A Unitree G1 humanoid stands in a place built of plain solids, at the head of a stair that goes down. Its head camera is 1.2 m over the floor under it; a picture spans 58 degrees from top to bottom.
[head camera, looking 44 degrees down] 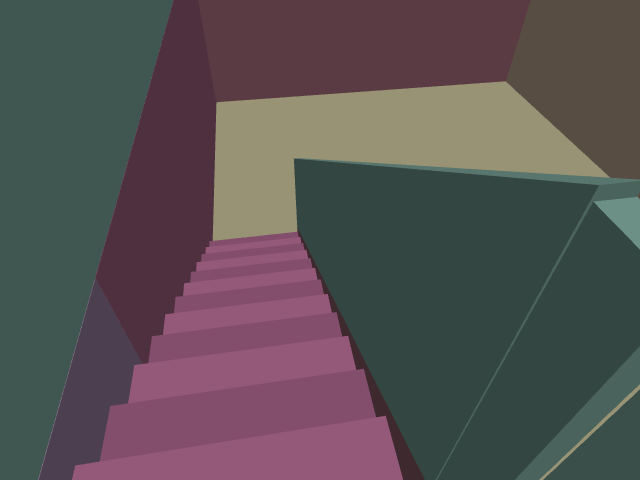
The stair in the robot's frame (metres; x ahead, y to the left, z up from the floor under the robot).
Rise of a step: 0.17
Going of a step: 0.26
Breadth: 0.96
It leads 9 degrees to the left of straight ahead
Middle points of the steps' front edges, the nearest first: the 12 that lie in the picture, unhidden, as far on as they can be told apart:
0.54 0.26 -0.17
0.80 0.30 -0.34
1.06 0.34 -0.51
1.32 0.38 -0.68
1.58 0.42 -0.84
1.84 0.46 -1.01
2.10 0.51 -1.18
2.36 0.55 -1.35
2.62 0.59 -1.52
2.88 0.63 -1.69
3.14 0.67 -1.86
3.40 0.71 -2.03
